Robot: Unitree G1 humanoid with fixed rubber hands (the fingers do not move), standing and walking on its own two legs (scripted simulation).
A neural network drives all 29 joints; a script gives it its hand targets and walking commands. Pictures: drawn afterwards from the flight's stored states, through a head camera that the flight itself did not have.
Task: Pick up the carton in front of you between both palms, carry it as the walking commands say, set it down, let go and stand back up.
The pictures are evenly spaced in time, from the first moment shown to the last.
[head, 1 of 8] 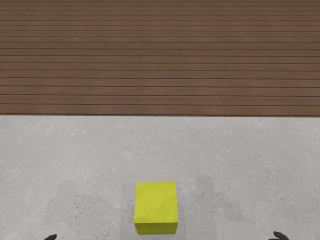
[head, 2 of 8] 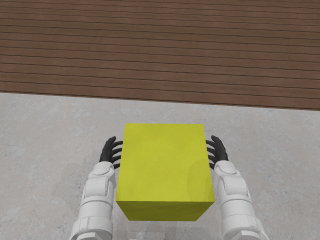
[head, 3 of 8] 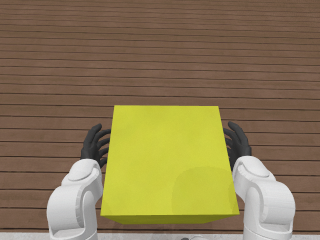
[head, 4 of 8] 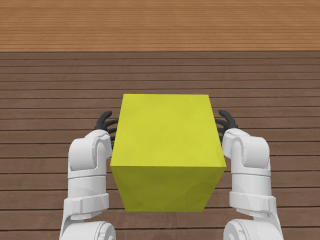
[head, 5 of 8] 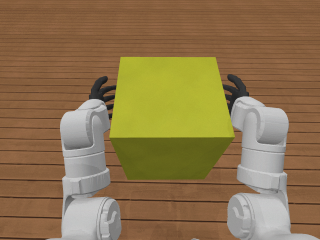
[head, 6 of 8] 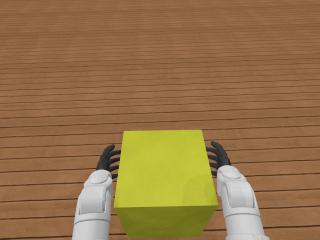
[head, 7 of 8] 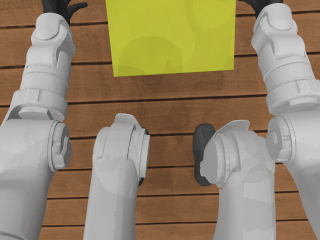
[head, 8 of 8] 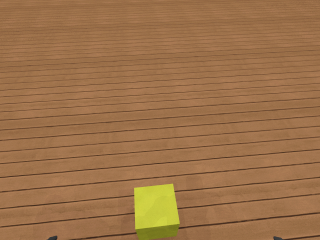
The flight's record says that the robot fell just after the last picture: no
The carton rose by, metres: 1.23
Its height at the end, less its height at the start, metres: +0.50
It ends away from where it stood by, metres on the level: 5.62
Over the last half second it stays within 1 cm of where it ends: yes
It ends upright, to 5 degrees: yes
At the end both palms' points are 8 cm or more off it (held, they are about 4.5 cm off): yes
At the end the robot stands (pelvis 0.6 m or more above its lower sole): yes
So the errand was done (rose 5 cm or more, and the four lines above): yes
